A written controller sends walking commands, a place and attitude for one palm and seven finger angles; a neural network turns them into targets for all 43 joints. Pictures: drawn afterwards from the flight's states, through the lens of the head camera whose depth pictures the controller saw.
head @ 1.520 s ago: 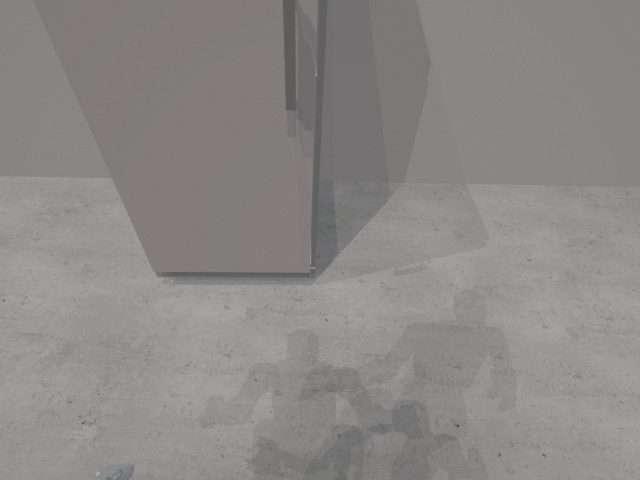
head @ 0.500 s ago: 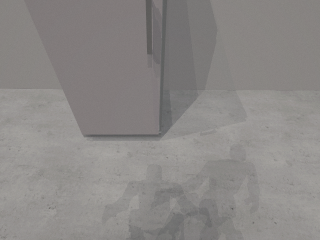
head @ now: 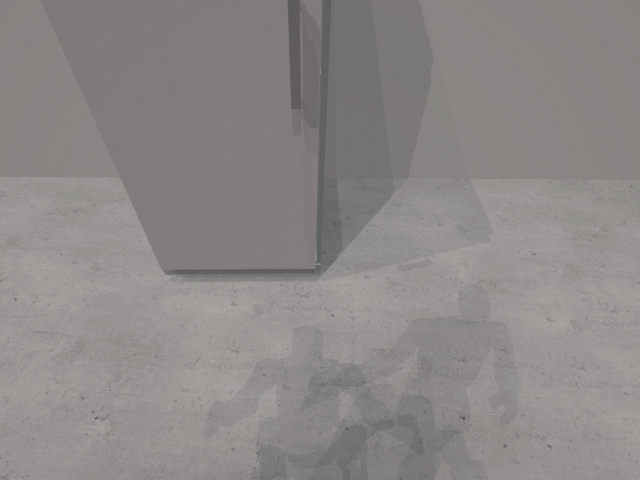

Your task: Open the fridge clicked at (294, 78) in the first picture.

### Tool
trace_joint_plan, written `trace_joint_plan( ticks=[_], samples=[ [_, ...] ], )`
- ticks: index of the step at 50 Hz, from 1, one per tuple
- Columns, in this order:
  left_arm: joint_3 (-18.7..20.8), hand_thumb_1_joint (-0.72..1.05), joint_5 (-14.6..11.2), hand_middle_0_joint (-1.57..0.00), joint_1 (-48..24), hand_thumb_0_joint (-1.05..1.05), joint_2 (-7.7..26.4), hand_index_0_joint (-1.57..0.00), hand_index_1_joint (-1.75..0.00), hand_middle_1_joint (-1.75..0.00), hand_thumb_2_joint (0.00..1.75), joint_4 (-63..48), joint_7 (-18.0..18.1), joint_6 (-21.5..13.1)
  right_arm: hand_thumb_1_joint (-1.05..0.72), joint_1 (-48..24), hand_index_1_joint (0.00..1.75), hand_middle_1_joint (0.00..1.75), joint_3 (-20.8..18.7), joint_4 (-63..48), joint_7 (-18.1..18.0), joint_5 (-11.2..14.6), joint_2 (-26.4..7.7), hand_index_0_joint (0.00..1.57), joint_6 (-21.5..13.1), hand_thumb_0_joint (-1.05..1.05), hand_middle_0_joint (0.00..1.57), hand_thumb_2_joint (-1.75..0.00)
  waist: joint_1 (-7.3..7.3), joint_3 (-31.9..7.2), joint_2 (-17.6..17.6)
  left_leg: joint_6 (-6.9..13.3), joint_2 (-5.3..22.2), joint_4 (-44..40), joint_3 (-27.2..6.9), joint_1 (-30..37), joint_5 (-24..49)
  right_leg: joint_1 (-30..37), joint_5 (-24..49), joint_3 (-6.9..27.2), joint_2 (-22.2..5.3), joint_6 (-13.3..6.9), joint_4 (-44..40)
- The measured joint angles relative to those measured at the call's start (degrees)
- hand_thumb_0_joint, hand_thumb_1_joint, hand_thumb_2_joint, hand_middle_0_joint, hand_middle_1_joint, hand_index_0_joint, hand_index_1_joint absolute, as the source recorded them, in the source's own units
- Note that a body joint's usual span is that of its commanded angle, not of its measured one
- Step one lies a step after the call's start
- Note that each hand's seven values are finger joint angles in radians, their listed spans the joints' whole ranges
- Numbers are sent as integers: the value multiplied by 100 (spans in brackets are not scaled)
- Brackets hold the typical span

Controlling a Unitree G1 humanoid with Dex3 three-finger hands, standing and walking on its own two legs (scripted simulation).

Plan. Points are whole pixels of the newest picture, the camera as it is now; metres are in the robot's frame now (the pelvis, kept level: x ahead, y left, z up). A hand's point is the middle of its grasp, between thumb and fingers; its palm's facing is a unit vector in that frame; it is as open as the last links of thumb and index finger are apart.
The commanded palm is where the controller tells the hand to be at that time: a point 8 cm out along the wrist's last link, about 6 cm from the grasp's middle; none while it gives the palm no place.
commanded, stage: walk to a spot facing it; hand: right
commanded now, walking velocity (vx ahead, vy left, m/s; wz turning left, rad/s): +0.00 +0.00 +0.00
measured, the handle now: (295, 51) +0.93 +0.10 +0.13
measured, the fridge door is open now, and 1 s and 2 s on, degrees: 0 0 0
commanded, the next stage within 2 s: turn to face it in 1.74 s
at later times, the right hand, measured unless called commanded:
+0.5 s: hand out of the picture +0.06 -0.17 -0.18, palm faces -0.17 +0.95 -0.27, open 7.4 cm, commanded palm none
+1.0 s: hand out of the picture +0.11 -0.21 -0.18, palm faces -0.36 +0.91 -0.21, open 7.4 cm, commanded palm none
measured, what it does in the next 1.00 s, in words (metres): steps on the spot, turning left: right foot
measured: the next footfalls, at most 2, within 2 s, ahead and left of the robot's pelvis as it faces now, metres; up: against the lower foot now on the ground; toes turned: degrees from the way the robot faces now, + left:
right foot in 0.98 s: +0.04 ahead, -0.11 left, +0.00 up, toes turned +28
left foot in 1.64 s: +0.06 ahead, +0.22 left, +0.00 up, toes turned +62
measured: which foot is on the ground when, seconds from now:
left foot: down 0.00-0.98, up 1.00-1.00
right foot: down 0.00-0.44, up 0.46-0.96, down 0.98-1.00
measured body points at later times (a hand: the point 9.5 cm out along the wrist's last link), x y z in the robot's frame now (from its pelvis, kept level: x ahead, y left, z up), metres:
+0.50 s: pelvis -0.03 +0.03 -0.03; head +0.00 +0.06 +0.42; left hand +0.00 +0.29 -0.19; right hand +0.07 -0.22 -0.16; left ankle -0.02 +0.11 -0.75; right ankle -0.01 -0.12 -0.72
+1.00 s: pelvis -0.03 -0.04 -0.01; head -0.01 -0.06 +0.44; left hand -0.04 +0.25 -0.12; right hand +0.13 -0.26 -0.17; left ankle -0.02 +0.10 -0.74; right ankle +0.00 -0.13 -0.75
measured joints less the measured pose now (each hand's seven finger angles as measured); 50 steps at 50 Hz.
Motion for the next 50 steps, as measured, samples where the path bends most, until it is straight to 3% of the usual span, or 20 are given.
trace_joint_plan(
  ticks=[7, 16, 20, 22, 23, 25, 27, 30, 35, 42, 46, 48, 50],
  samples=[
    [38, 90, 14, -20, -39, 1, -29, -21, -30, -30, 90, -97, 51, 32, -90, 44, 30, 30, -49, -94, -28, -4, 32, 20, 80, 1, 20, -90, -63, 21, -27, 11, -57, 139, -122, -129, -25, -65, -72, -125, -55, 20, 123],
    [141, 90, 25, -20, 137, 0, -474, -21, -30, -30, 90, -593, 106, 194, -90, 343, 30, 30, -147, -504, 29, -35, 356, 20, 364, 1, 20, -90, -54, 196, 85, 36, -259, 1175, -583, -892, -341, -527, -504, -608, -226, 50, 952],
    [203, 90, 37, -20, 225, 0, -609, -21, -30, -30, 90, -674, 90, 229, -90, 432, 30, 30, -220, -690, 88, -34, 513, 20, 420, 1, 20, -90, -122, 369, 119, -47, -150, 2237, -213, -1299, -1097, -586, -712, -912, -351, 91, 1329],
    [243, 90, 47, -20, 285, 1, -603, -21, -30, -30, 90, -712, 84, 264, -90, 531, 30, 30, -248, -793, 122, -42, 606, 20, 392, 1, 20, -90, -146, 382, 8, -46, -89, 2080, -18, -1179, -978, -693, -899, -993, -507, 171, 1682],
    [270, 90, 42, -20, 291, 1, -588, -21, -30, -30, 90, -722, 81, 302, -90, 575, 30, 30, -260, -833, 118, -68, 651, 20, 336, 1, 20, -90, -155, 378, -76, 99, -159, 2045, 27, -1202, -845, -869, -1064, -938, -599, 197, 2076],
    [322, 90, 25, -20, 262, 1, -576, -21, -30, -30, 90, -740, 93, 404, -90, 616, 30, 30, -247, -879, 63, -72, 737, 20, 268, 1, 20, -90, -127, 409, -162, 326, -260, 2080, 51, -1267, -819, -1341, -1583, -496, -473, 224, 3146],
    [350, 90, 17, -20, 232, 1, -580, -21, -30, -30, 90, -756, 89, 444, -90, 655, 30, 30, -259, -908, 19, -58, 805, 20, 263, 1, 20, -90, -132, 420, -163, 408, -316, 1785, 8, -1191, -670, -1712, -1519, -229, -320, 225, 3929],
    [365, 91, 27, -20, 169, 1, -583, -21, -30, -30, 90, -816, 72, 410, -90, 720, 30, 30, -274, -920, -6, -25, 851, 20, 248, 1, 20, -90, -160, 402, -97, 418, -399, 1179, -168, -1053, -261, -2011, -1068, -94, -246, 278, 4364],
    [397, 91, 39, -20, 86, 1, -540, -20, -30, -30, 90, -933, 110, 376, -90, 805, 30, 30, -307, -917, -15, -20, 858, 20, 212, 1, 20, -90, -179, 257, -21, 399, -515, 584, -504, -971, 171, -2049, -832, 61, -218, 373, 4180],
    [406, 91, 24, -20, -36, 1, -506, -20, -30, -30, 90, -1044, 154, 372, -90, 773, 30, 30, -379, -971, -9, -63, 771, 20, 239, 1, 20, -90, -256, 94, -7, 265, -689, 396, -922, -1025, 410, -1665, -1065, 182, -147, 373, 3291],
    [359, 91, 4, -20, 16, 1, -560, -20, -30, -30, 90, -1138, 121, 302, -90, 749, 30, 30, -418, -1008, 15, -94, 660, 20, 296, 1, 20, -90, -311, -33, 72, 125, -769, 332, -1176, -1087, 514, -1241, -1301, 161, -24, 249, 2289],
    [327, 91, -13, -20, 141, 1, -603, -20, -30, -30, 90, -1189, 101, 207, -90, 764, 30, 30, -450, -1021, 29, -95, 586, 20, 341, 1, 20, -90, -296, -138, 144, 37, -810, 433, -1294, -1173, 451, -820, -1214, 112, 54, 127, 1372],
    [289, 91, 5, -20, 290, 0, -675, -20, -30, -30, 90, -1194, 123, 93, -90, 762, 30, 30, -518, -979, 49, -68, 510, 20, 403, 1, 20, -90, -213, -188, 240, -38, -823, 1142, -1232, -1432, -495, -593, -730, -13, 76, -102, 915]
  ],
)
